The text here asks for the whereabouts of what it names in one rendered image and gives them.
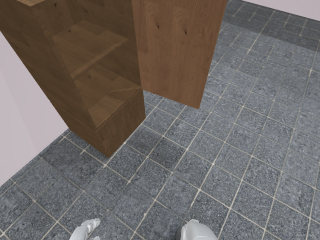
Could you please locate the left robot hand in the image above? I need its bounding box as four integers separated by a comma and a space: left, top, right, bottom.
69, 218, 101, 240

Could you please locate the right robot thigh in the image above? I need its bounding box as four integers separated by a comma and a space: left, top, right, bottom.
181, 222, 218, 240

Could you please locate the cupboard door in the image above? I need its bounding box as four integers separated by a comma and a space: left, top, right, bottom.
132, 0, 227, 109

